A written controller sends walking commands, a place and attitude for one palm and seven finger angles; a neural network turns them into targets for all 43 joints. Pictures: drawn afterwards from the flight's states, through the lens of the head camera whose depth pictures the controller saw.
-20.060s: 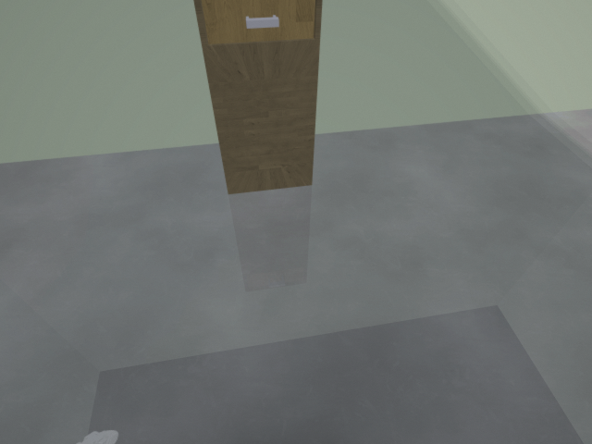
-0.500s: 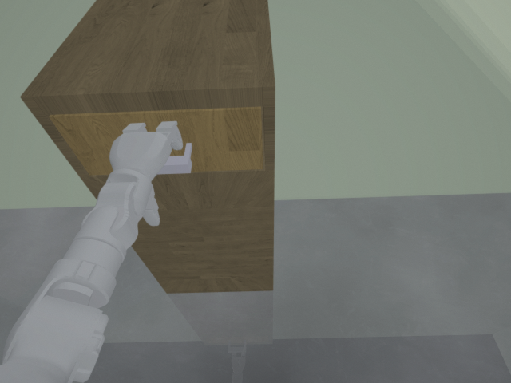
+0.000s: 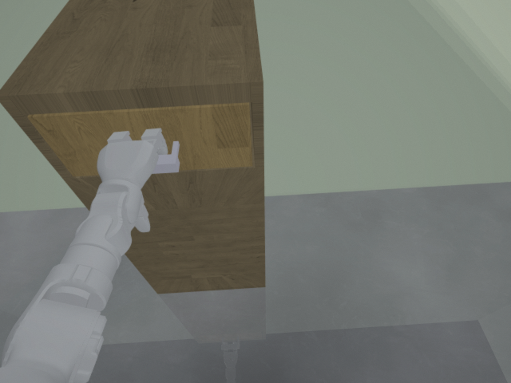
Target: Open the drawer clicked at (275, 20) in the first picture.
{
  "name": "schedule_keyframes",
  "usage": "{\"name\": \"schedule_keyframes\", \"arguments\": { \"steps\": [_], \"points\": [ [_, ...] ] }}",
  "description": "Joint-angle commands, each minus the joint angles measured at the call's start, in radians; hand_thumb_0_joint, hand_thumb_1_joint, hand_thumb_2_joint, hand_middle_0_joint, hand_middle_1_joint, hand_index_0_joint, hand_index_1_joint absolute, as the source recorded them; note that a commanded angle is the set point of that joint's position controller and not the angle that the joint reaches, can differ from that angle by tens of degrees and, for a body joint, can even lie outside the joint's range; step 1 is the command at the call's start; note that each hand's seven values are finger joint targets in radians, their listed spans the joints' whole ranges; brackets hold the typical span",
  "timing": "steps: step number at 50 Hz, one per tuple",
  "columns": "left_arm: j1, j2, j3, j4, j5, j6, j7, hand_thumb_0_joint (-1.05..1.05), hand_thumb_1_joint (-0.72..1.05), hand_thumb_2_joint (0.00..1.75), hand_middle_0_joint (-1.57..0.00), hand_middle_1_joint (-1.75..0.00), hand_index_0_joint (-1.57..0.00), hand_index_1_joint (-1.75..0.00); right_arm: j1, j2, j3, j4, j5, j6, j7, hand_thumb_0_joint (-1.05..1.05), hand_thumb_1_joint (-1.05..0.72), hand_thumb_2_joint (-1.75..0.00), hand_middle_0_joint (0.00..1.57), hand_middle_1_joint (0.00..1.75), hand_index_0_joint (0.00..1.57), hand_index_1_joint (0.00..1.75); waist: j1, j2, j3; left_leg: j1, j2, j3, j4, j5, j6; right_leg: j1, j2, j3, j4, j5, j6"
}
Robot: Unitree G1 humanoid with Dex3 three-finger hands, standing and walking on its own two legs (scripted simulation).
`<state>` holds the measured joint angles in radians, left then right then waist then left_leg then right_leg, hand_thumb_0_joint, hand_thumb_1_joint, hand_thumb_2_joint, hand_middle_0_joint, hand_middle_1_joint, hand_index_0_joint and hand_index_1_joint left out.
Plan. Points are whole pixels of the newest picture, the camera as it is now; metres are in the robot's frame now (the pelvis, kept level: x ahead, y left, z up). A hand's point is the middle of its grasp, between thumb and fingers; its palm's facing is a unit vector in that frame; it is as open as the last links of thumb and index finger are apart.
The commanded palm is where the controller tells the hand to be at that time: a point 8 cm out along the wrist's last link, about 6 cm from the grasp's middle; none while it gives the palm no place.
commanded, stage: lower the fingers behind the handle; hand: left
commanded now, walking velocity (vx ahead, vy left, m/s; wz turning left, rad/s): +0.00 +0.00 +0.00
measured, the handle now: (149, 156) +0.50 +0.21 +0.05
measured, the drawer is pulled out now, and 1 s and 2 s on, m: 0.00 0.00 0.03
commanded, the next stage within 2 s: close the thumb around the handle in 0.70 s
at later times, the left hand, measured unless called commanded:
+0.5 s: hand (146, 188) +0.44 +0.20 +0.04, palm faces -0.04 -0.04 -1.00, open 13.9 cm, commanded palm +0.42 +0.21 +0.09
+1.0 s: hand (147, 185) +0.45 +0.20 +0.04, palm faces -0.03 -0.04 -1.00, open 12.8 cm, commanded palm +0.42 +0.21 +0.09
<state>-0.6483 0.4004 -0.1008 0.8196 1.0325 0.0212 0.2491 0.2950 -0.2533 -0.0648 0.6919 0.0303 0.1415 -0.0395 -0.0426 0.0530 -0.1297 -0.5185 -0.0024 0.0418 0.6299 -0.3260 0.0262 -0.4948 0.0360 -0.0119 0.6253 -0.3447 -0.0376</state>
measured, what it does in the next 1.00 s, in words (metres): stands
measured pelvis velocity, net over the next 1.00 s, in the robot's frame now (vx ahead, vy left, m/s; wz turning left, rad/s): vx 0.00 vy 0.01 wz -0.01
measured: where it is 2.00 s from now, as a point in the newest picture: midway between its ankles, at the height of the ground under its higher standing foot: outside the picture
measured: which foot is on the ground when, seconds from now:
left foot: down 0.00-1.00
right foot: down 0.00-1.00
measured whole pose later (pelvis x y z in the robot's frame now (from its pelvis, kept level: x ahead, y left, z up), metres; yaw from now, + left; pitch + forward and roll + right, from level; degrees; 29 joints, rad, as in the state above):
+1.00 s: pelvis +0.00 +0.01 +0.00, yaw +0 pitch +14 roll -1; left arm -0.70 0.39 -0.09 0.93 1.05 0.03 0.29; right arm 0.32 -0.25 -0.06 0.69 0.02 0.13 -0.05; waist -0.07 0.05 -0.14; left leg -0.59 0.00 0.05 0.68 -0.34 0.03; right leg -0.56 0.04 -0.01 0.66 -0.35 -0.03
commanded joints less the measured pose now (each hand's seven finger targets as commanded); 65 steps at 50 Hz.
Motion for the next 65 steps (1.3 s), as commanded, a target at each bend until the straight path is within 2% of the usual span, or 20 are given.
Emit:
{"name": "schedule_keyframes", "arguments": {
  "steps": [1,3,5,7,10,11,13,15,23,27,33,35,38,40,45,47,52,57,62,65],
  "points": [
    [-0.415,0.217,0.072,-0.149,0.008,0.038,0.038,0.0,-0.5,0.3,-0.3,-1.2,-0.3,-1.2,0.023,-0.138,-0.041,-0.095,-0.003,-0.025,-0.002,0.0,-0.9,-0.9,0.2,0.3,0.2,0.3,-0.002,-0.045,-0.341,0.192,-0.026,-0.004,-0.018,0.4,0.023,0.145,0.007,0.008,-0.045,0.419,-0.003],
    [-0.398,0.223,0.078,-0.144,0.007,0.041,0.031,0.0,-0.5,0.3,-0.3,-1.2,-0.3,-1.2,0.025,-0.139,-0.039,-0.098,-0.005,-0.022,-0.003,0.0,-0.9,-0.9,0.2,0.3,0.2,0.3,0.003,-0.056,-0.357,0.183,-0.027,-0.001,-0.015,0.42,0.024,0.171,0.003,0.01,-0.04,0.457,-0.002],
    [-0.374,0.187,0.049,-0.112,0.004,0.048,0.02,0.0,-0.5,0.3,-0.3,-1.2,-0.3,-1.2,0.016,-0.137,-0.036,-0.101,-0.004,-0.018,-0.003,0.0,-0.9,-0.9,0.2,0.3,0.2,0.3,-0.006,-0.06,-0.308,0.169,-0.027,0.003,-0.017,0.395,0.024,0.149,0.003,0.007,-0.048,0.444,0.0],
    [-0.366,0.22,0.075,-0.079,0.005,0.045,0.012,0.0,-0.5,0.3,-0.3,-1.2,-0.3,-1.2,0.02,-0.144,-0.033,-0.099,-0.003,-0.012,-0.008,0.0,-0.9,-0.9,0.2,0.3,0.2,0.3,-0.007,-0.097,-0.288,0.144,-0.026,-0.001,-0.02,0.369,0.024,0.151,0.003,0.009,-0.051,0.418,0.0],
    [-0.343,0.213,0.065,-0.059,0.004,0.039,0.007,0.0,-0.5,0.3,-0.3,-1.2,-0.3,-1.2,0.018,-0.14,-0.028,-0.11,-0.003,-0.013,-0.011,0.0,-0.9,-0.9,0.2,0.3,0.2,0.3,0.001,-0.088,-0.27,0.122,-0.029,0.005,-0.02,0.327,0.025,0.141,0.0,0.014,-0.052,0.392,0.002],
    [-0.358,0.2,0.05,-0.046,0.002,0.038,0.005,0.0,-0.5,0.3,-0.3,-1.2,-0.3,-1.2,0.022,-0.141,-0.026,-0.11,-0.001,-0.013,-0.012,0.0,-0.9,-0.9,0.2,0.3,0.2,0.3,-0.013,-0.11,-0.251,0.11,-0.029,0.004,-0.019,0.307,0.026,0.128,-0.001,0.012,-0.056,0.378,0.005],
    [-0.337,0.238,0.081,-0.019,0.01,0.03,0.005,0.0,-0.5,0.3,-0.3,-1.2,-0.3,-1.2,0.026,-0.143,-0.026,-0.114,-0.001,-0.013,-0.016,0.0,-0.9,-0.9,0.2,0.3,0.2,0.3,0.0,-0.108,-0.26,0.088,-0.03,0.005,-0.015,0.29,0.025,0.136,-0.002,0.019,-0.049,0.363,0.005],
    [-0.381,0.192,0.033,-0.003,0.015,0.032,0.008,0.0,-0.5,0.3,-0.3,-1.2,-0.3,-1.2,0.034,-0.142,-0.024,-0.111,0.001,-0.015,-0.014,0.0,-0.9,-0.9,0.2,0.3,0.2,0.3,-0.023,-0.101,-0.221,0.081,-0.028,0.002,-0.011,0.258,0.023,0.075,0.0,0.012,-0.052,0.314,0.005],
    [-0.486,0.261,0.1,-0.107,0.019,-0.014,0.059,0.0,-0.5,0.3,-0.3,-1.2,-0.3,-1.2,0.067,-0.134,-0.037,-0.112,-0.011,-0.03,-0.016,0.0,-0.9,-0.9,0.2,0.3,0.2,0.3,-0.015,-0.017,-0.387,0.123,-0.029,-0.006,0.029,0.343,0.027,0.108,0.004,0.023,-0.01,0.381,-0.001],
    [-0.464,0.22,0.086,-0.086,0.02,-0.001,0.088,0.0,-0.5,0.3,-0.3,-1.2,-0.3,-1.2,0.072,-0.135,-0.044,-0.094,-0.012,-0.034,-0.008,0.0,-0.9,-0.9,0.2,0.3,0.2,0.3,-0.026,-0.051,-0.38,0.124,-0.026,-0.009,0.036,0.366,0.025,0.093,0.012,0.013,-0.009,0.395,0.0],
    [-0.509,0.24,0.083,-0.063,0.021,0.042,0.096,0.0,-0.5,0.3,-0.3,-1.2,-0.3,-1.2,0.074,-0.142,-0.039,-0.081,-0.008,-0.032,-0.008,0.0,-0.9,-0.9,0.2,0.3,0.2,0.3,-0.035,-0.041,-0.359,0.121,-0.024,-0.009,0.019,0.338,0.027,0.09,0.012,0.012,-0.021,0.368,0.001],
    [-0.488,0.266,0.106,-0.044,0.023,0.046,0.089,0.0,-0.5,0.3,-0.3,-1.2,-0.3,-1.2,0.075,-0.143,-0.039,-0.076,-0.008,-0.03,-0.013,0.0,-0.9,-0.9,0.2,0.3,0.2,0.3,-0.026,-0.058,-0.363,0.115,-0.023,-0.006,0.014,0.335,0.027,0.107,0.01,0.013,-0.024,0.374,0.002],
    [-0.481,0.243,0.087,-0.055,0.021,0.037,0.077,0.0,-0.5,0.3,-0.3,-1.2,-0.3,-1.2,0.071,-0.14,-0.038,-0.084,-0.008,-0.03,-0.013,0.0,-0.9,-0.9,0.2,0.3,0.2,0.3,-0.023,-0.033,-0.359,0.126,-0.023,-0.005,0.01,0.343,0.027,0.107,0.01,0.014,-0.025,0.375,0.0],
    [-0.458,0.229,0.082,-0.054,0.019,0.029,0.072,0.0,-0.5,0.3,-0.3,-1.2,-0.3,-1.2,0.072,-0.14,-0.039,-0.087,-0.007,-0.032,-0.014,0.0,-0.9,-0.9,0.2,0.3,0.2,0.3,-0.024,-0.062,-0.348,0.126,-0.02,-0.007,0.007,0.336,0.027,0.102,0.011,0.01,-0.029,0.365,0.001],
    [-0.474,0.232,0.078,-0.041,0.022,0.024,0.073,0.0,-0.22,0.42,-0.32,-1.23,-0.32,-1.23,0.074,-0.143,-0.035,-0.087,-0.006,-0.036,-0.014,0.0,-0.9,-0.9,0.2,0.3,0.2,0.3,-0.032,-0.063,-0.312,0.112,-0.021,-0.009,0.004,0.313,0.027,0.08,0.012,0.009,-0.034,0.341,0.002],
    [-0.48,0.248,0.094,-0.071,0.026,0.016,0.076,0.0,-0.11,0.47,-0.33,-1.24,-0.33,-1.24,0.074,-0.142,-0.039,-0.088,-0.01,-0.036,-0.014,0.0,-0.9,-0.9,0.2,0.3,0.2,0.3,-0.02,-0.03,-0.359,0.134,-0.021,-0.01,0.01,0.352,0.025,0.098,0.011,0.011,-0.023,0.365,-0.004],
    [-0.47,0.185,0.057,-0.081,0.021,0.023,0.082,0.0,0.17,0.59,-0.35,-1.27,-0.35,-1.27,0.072,-0.138,-0.044,-0.086,-0.01,-0.034,-0.004,0.0,-0.9,-0.9,0.2,0.3,0.2,0.3,-0.032,-0.041,-0.352,0.16,-0.016,-0.014,0.021,0.403,0.022,0.078,0.015,0.002,-0.018,0.397,-0.003],
    [-0.433,0.241,0.104,-0.098,0.023,0.033,0.083,0.0,0.45,0.71,-0.37,-1.3,-0.37,-1.3,0.06,-0.142,-0.043,-0.092,-0.014,-0.029,-0.005,0.0,-0.9,-0.9,0.2,0.3,0.2,0.3,-0.009,-0.041,-0.39,0.152,-0.022,-0.005,0.022,0.422,0.024,0.133,0.011,0.011,-0.014,0.448,-0.003],
    [-0.407,0.217,0.09,-0.121,0.022,0.035,0.076,0.0,0.73,0.83,-0.39,-1.33,-0.39,-1.33,0.051,-0.139,-0.043,-0.1,-0.012,-0.024,-0.003,0.0,-0.9,-0.9,0.2,0.3,0.2,0.3,-0.004,-0.036,-0.381,0.167,-0.019,-0.008,0.019,0.449,0.022,0.129,0.012,0.006,-0.013,0.451,-0.004],
    [-0.424,0.178,0.056,-0.12,0.021,0.04,0.075,0.0,0.9,0.9,-0.4,-1.35,-0.4,-1.35,0.052,-0.136,-0.044,-0.096,-0.01,-0.024,-0.001,0.0,-0.9,-0.9,0.2,0.3,0.2,0.3,-0.019,-0.032,-0.349,0.182,-0.015,-0.011,0.02,0.445,0.021,0.091,0.014,0.0,-0.016,0.428,-0.003]
  ]
}}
